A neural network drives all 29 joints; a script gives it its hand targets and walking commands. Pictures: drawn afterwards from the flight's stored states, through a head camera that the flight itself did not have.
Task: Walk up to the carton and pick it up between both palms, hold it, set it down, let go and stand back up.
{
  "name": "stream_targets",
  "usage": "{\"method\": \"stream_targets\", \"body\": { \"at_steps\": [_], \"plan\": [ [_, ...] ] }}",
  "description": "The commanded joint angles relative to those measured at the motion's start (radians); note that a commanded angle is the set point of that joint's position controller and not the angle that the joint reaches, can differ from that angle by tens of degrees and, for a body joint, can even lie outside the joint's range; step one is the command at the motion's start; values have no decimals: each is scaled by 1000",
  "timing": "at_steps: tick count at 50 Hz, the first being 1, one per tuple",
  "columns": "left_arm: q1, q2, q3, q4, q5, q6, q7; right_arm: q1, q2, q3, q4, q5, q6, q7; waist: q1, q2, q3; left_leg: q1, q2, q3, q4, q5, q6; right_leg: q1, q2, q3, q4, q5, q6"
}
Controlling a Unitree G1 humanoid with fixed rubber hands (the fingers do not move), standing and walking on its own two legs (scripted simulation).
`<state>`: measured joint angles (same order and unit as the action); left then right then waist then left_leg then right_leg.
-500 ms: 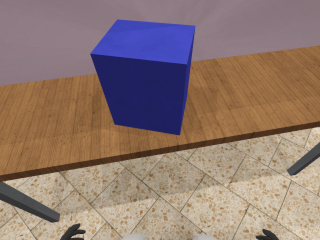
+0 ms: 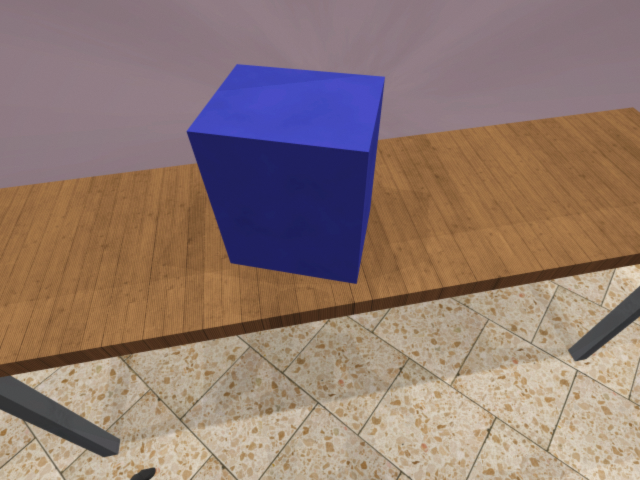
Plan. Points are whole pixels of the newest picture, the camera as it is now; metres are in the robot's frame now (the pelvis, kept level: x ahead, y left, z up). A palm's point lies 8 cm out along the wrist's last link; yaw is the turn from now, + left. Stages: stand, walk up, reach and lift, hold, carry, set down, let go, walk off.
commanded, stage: stand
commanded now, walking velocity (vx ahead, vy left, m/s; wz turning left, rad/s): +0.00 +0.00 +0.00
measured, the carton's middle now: (299, 179) +0.54 +0.07 +0.05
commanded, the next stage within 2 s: walk up in 0.22 s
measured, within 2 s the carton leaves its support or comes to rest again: neither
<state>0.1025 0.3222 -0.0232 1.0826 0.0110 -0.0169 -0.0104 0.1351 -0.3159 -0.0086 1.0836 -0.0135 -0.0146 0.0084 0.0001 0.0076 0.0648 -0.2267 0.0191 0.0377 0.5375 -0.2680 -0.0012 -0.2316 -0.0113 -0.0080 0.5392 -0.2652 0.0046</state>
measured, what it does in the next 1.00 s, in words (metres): steps to the right: right foot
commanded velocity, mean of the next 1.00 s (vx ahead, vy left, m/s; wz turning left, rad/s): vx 0.00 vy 0.00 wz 0.00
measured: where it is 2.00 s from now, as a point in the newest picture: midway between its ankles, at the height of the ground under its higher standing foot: outside the picture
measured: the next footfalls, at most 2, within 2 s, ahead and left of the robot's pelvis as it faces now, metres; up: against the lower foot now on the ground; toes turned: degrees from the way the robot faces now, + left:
right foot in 0.68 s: +0.15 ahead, -0.20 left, +0.00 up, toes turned +0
left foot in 1.06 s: +0.16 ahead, +0.05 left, +0.00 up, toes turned +11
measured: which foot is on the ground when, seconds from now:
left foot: down 0.00-0.70, up 0.72-1.00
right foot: down 0.00-0.46, up 0.48-0.66, down 0.68-1.00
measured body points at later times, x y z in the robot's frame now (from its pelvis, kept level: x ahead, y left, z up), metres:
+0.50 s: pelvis +0.00 -0.01 +0.01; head +0.01 -0.01 +0.46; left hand +0.09 +0.29 -0.12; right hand +0.07 -0.30 -0.13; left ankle +0.01 +0.12 -0.73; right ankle +0.01 -0.12 -0.72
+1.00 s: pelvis +0.08 -0.09 -0.02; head +0.11 -0.08 +0.43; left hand +0.11 +0.23 -0.14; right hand +0.18 -0.40 -0.14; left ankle +0.11 +0.04 -0.71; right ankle +0.11 -0.20 -0.73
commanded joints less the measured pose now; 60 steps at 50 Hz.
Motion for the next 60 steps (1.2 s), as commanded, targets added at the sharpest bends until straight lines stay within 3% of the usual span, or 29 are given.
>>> {"method": "stream_targets", "body": {
  "at_steps": [1, 20, 21, 22, 23, 24, 25, 27, 30, 31, 33, 34, 35, 36, 37, 38, 39, 41, 42, 47, 50, 52, 53, 54, 55, 56, 57, 58, 60],
  "plan": [
    [-58, 219, 47, -59, -1, -27, 15, -52, -225, -40, -62, 2, -28, -12, 3, 0, -85, 32, 104, -106, -158, 100, 40, 29, -107, 91, -149, 106, -48],
    [-68, 223, 44, -19, -3, -28, 16, -73, -220, -40, -23, 3, -25, -10, 2, -4, -88, 90, 114, -97, -229, 121, 25, 75, -118, 85, -225, 143, -32],
    [-58, 302, 113, -116, 36, -8, -12, 121, -321, -83, -38, 5, -38, -18, -22, -77, -114, 119, 124, -207, -207, -197, 99, 12, -46, 13, -83, -220, -50],
    [-88, 274, 111, -137, 41, 9, -24, 207, -356, -101, -12, -12, -41, -23, -52, 4, -53, 186, 211, -380, -286, -411, 153, -196, -19, 14, 44, -339, -47],
    [-96, 251, 114, -159, 48, 23, -35, 236, -391, -124, -17, -22, -43, -32, -65, 106, 22, 193, 335, -561, -391, -565, 223, -352, -12, 16, 244, -306, -31],
    [-72, 255, 118, -179, 58, 32, -44, 213, -400, -137, -49, -18, -52, -40, -45, 83, 53, 202, 397, -627, -394, -550, 265, -438, -58, 90, 358, -255, -26],
    [-56, 255, 124, -187, 51, 33, -52, 187, -395, -139, -74, -14, -62, -48, -28, 57, 61, 194, 392, -609, -371, -468, 268, -460, -78, 122, 399, -220, -25],
    [-43, 256, 137, -212, 38, 24, -66, 159, -374, -138, -116, -11, -77, -54, -12, 67, 34, 189, 336, -500, -329, -313, 237, -415, -98, 137, 370, -171, -25],
    [-31, 244, 146, -246, 29, 10, -81, 107, -373, -138, -176, -22, -79, -42, -7, 192, 21, 79, 255, -338, -272, -181, 214, -276, -90, 79, 253, -188, -22],
    [-17, 238, 148, -249, 24, 6, -79, 76, -369, -133, -194, -24, -75, -37, 9, 216, 23, 3, 228, -277, -236, -128, 203, -189, -83, 55, 189, -180, -27],
    [124, 221, 160, -196, 21, -4, -59, -1, -334, -114, -230, -22, -55, -26, 88, 180, -34, -176, 132, -145, -60, -14, 143, 114, -24, -31, 27, 10, -32],
    [200, 238, 170, -165, 26, -8, -41, 26, -273, -91, -238, -17, -47, -27, 114, 83, -62, -266, 69, -96, 91, -7, 111, 242, 9, -45, 17, 44, -16],
    [260, 291, 183, -153, 38, -9, -26, 78, -204, -71, -246, -15, -39, -32, 141, -136, -62, -361, -34, -39, 325, -152, 88, 272, -88, 98, -117, -73, -29],
    [246, 382, 195, -184, 42, -17, -16, 124, -154, -54, -268, -13, -28, -40, 121, -303, -47, -449, -105, -62, 530, -336, 43, 173, -305, 455, -289, -334, -83],
    [149, 436, 201, -224, 31, -14, -15, 139, -255, -85, -252, -16, -11, -46, 88, -223, -34, -401, -52, -135, 608, -329, 45, 27, -418, 630, -397, -661, -171],
    [97, 457, 203, -239, 29, -10, -11, 152, -307, -101, -236, -11, -10, -46, 71, -224, 37, -388, -15, -143, 640, -313, 40, -62, -443, 657, -394, -703, -229],
    [72, 420, 195, -253, 25, -13, -4, 162, -323, -103, -222, -1, -11, -43, 55, -160, 69, -398, 5, -152, 656, -255, 42, -65, -406, 565, -362, -589, -217],
    [46, 344, 172, -265, 13, -26, 6, 240, -282, -102, -186, 0, -13, -34, 18, -147, 63, -353, 29, -156, 588, -152, 28, -38, -309, 324, -262, -324, -171],
    [67, 334, 166, -256, 12, -33, 7, 250, -278, -105, -179, -6, -12, -27, 21, -151, 48, -326, 27, -150, 559, -133, 24, -38, -293, 268, -231, -214, -179],
    [125, 367, 170, -267, 9, -49, 21, 182, -284, -112, -248, -17, 9, -3, 26, -165, 26, -283, 45, -103, 408, -190, 19, -28, -376, 211, -97, 278, -258],
    [110, 369, 165, -289, 0, -44, 29, 172, -275, -114, -276, -17, 14, 6, 13, -153, -38, -209, 22, -42, 313, -148, 33, -23, -381, 164, 0, 486, -253],
    [79, 353, 154, -306, -6, -31, 30, 211, -278, -121, -269, -21, 8, 9, -26, -110, -92, -71, -16, 5, 162, -33, 53, -86, -332, 79, 117, 395, -195],
    [87, 322, 142, -311, -7, -22, 31, 239, -289, -130, -256, -28, 4, 6, -40, -56, -122, 16, -35, -6, 94, 17, 68, -137, -290, 30, 216, 293, -148],
    [130, 273, 128, -313, -12, -14, 32, 240, -344, -145, -263, -39, 0, 0, -44, 149, -152, 87, 74, -193, -14, 118, 112, -224, -198, -63, 415, 121, -81],
    [147, 216, 112, -327, -23, -5, 34, 180, -412, -155, -308, -40, -3, -4, -21, 358, -135, 128, 249, -566, -94, 224, 225, -408, -38, -99, 581, -322, -9],
    [107, 286, 127, -310, -15, 6, 52, 177, -416, -160, -320, -17, -5, -1, -64, 277, -168, 94, 327, -667, -106, 190, 343, -366, -17, 12, 640, -449, -22],
    [90, 305, 127, -306, -10, 1, 55, 161, -392, -158, -323, -13, -3, -6, -53, 211, -135, 57, 334, -645, -78, 232, 364, -360, -43, 50, 636, -449, -21],
    [75, 302, 126, -301, -10, -6, 52, 154, -351, -147, -326, -11, 0, -14, -46, 155, -115, 66, 284, -521, -20, 392, 336, -375, -56, 45, 619, -435, -25],
    [110, 282, 127, -284, -25, -14, 48, 136, -319, -129, -341, -4, 0, -28, -23, 146, -128, 50, 216, -379, 44, 552, 269, -331, -54, 28, 546, -335, -37]
  ]
}}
